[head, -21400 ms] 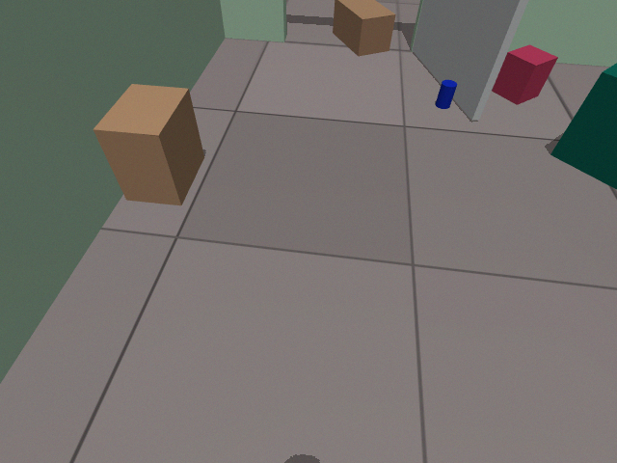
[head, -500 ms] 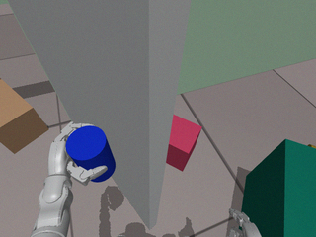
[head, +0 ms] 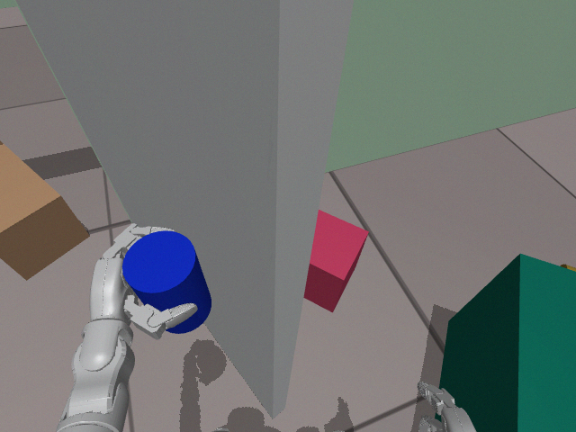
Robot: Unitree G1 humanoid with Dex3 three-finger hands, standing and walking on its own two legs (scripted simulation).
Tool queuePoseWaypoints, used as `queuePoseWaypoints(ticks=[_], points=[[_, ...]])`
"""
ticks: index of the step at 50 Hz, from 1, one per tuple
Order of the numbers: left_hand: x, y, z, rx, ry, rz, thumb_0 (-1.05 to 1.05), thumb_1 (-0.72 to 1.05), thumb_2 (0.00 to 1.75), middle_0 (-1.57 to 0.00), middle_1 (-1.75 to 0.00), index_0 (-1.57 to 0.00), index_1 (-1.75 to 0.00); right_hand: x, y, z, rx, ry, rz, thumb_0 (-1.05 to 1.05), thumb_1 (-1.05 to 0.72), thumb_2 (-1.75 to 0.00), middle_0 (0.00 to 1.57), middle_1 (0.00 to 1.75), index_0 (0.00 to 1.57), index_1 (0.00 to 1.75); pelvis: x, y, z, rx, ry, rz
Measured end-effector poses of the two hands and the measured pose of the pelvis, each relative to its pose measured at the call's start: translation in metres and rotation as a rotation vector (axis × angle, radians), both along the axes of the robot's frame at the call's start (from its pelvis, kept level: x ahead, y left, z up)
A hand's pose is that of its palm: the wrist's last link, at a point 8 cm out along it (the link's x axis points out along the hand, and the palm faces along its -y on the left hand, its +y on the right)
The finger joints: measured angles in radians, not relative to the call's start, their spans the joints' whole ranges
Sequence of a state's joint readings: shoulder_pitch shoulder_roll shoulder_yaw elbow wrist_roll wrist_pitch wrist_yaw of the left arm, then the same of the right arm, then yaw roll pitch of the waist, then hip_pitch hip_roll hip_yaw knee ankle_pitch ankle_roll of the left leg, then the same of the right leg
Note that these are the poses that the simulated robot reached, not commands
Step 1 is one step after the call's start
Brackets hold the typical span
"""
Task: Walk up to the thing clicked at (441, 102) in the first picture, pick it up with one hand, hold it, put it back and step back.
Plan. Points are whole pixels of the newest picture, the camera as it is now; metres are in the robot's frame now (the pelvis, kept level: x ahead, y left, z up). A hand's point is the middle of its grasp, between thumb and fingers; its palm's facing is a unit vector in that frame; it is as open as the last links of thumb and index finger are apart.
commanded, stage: hold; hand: left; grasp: from the side
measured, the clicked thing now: (172, 285) +0.32 +0.16 +0.02
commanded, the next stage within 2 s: crouch in 0.02 s
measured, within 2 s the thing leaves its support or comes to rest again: neither
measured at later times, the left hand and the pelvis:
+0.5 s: hand (167, 299) +0.32 +0.17 -0.02, palm faces +0.13 -0.99 -0.01, open 11.8 cm; pelvis -0.01 +0.00 -0.02, yaw +0 degrees
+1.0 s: hand (185, 346) +0.33 +0.19 -0.27, palm faces +0.14 -0.99 -0.04, open 11.8 cm; pelvis -0.05 +0.00 -0.23, yaw -2 degrees
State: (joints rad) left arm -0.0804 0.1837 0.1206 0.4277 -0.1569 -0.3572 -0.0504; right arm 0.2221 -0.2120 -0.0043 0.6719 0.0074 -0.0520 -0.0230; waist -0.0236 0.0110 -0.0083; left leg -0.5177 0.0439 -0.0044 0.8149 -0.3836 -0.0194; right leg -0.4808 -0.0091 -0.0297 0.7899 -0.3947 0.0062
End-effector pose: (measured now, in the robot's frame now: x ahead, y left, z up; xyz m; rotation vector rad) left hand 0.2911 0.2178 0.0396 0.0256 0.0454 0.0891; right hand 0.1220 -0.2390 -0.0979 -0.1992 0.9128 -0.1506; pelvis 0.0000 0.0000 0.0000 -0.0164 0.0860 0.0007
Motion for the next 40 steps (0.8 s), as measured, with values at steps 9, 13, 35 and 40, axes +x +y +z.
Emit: queuePoseWaypoints(ticks=[9, 13, 35, 40], points=[[-0.001, 0.0, 0.002, 0.004, -0.004, -0.007, -0.04, -0.61, 1.05, -0.6, -0.97, -0.63, -1.0, 0.002, 0.002, 0.0, 0.002, -0.011, 0.001, 0.01, -0.93, -0.91, 0.2, 0.3, 0.2, 0.3, 0.0, 0.001, 0.0, -0.001, -0.005, -0.002], [0.0, 0.001, 0.001, -0.001, -0.007, 0.004, -0.04, -0.6, 1.04, -0.6, -0.96, -0.64, -0.99, 0.003, 0.003, 0.001, 0.004, -0.015, 0.004, 0.01, -0.92, -0.91, 0.2, 0.3, 0.2, 0.3, -0.001, 0.001, 0.0, -0.001, -0.004, 0.0], [0.008, 0.014, -0.157, -0.007, 0.008, 0.026, -0.04, -0.61, 1.04, -0.61, -0.95, -0.65, -0.98, -0.028, -0.021, -0.104, -0.058, 0.138, 0.043, 0.01, -0.91, -0.91, 0.2, 0.3, 0.2, 0.3, -0.025, 0.0, -0.101, -0.014, 0.302, -0.01], [0.013, 0.019, -0.21, 0.002, 0.001, 0.035, -0.04, -0.61, 1.04, -0.61, -0.95, -0.65, -0.98, -0.033, -0.023, -0.157, -0.058, 0.183, 0.049, 0.01, -0.91, -0.91, 0.2, 0.3, 0.2, 0.3, -0.032, 0.0, -0.147, -0.017, 0.382, -0.019]])
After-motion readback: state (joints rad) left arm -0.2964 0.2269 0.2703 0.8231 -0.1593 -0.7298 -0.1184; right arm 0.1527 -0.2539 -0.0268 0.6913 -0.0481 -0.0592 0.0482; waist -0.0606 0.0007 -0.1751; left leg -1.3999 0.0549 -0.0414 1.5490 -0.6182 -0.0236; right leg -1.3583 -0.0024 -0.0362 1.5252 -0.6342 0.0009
